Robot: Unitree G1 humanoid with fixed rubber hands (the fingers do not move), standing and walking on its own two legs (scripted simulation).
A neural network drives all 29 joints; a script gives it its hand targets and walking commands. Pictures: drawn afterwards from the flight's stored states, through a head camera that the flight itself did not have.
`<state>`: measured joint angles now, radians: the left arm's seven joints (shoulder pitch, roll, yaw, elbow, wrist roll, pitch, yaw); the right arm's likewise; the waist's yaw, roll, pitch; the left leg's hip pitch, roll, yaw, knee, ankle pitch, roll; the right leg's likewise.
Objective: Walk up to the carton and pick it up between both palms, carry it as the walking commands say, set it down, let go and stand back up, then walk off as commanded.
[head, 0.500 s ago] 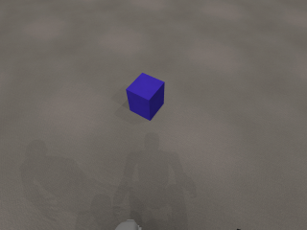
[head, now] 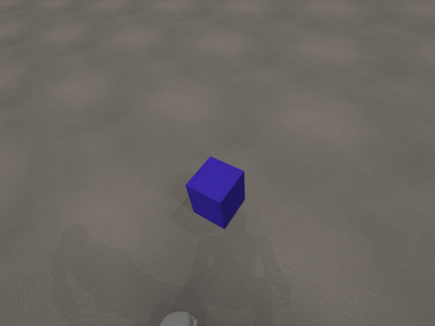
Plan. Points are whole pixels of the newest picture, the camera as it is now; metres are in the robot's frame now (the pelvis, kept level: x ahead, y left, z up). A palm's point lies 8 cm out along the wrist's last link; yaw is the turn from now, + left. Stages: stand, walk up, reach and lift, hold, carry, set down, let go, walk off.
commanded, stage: walk up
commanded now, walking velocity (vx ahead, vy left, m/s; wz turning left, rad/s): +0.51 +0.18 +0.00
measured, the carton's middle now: (217, 192) +0.83 +0.08 -0.64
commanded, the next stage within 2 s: none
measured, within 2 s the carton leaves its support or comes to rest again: neither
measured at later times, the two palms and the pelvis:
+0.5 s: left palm (131, 219) +0.40 +0.26 -0.11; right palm (324, 294) +0.22 -0.20 -0.17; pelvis +0.23 +0.03 -0.02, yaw +0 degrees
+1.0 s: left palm (113, 253) +0.32 +0.30 -0.15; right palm (297, 215) +0.40 -0.17 -0.15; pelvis +0.35 +0.06 -0.01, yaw +0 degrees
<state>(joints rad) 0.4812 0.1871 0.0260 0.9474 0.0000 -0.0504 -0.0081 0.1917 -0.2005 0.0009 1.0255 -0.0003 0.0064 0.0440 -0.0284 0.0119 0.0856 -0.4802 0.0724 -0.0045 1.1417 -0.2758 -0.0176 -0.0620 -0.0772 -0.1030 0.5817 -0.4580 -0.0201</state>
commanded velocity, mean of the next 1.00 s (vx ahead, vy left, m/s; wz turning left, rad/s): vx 0.26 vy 0.09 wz -0.01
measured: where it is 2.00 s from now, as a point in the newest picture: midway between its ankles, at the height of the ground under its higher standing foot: (220, 305)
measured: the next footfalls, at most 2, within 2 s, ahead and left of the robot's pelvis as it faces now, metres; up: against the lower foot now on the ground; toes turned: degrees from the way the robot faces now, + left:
left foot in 0.16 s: +0.22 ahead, +0.19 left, +0.00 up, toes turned +2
right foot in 0.48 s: +0.34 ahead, -0.06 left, +0.00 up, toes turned -5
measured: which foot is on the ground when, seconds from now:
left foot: up 0.00-0.14, down 0.16-0.50, up 0.52-0.94, down 0.96-1.00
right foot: down 0.00-0.16, up 0.18-0.46, down 0.48-0.98, up 1.00-1.00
